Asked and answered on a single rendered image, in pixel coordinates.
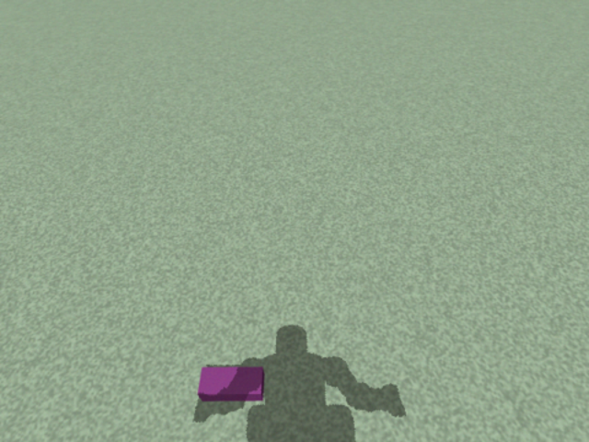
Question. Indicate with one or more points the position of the carton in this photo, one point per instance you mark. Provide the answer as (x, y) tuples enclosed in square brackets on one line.
[(231, 383)]

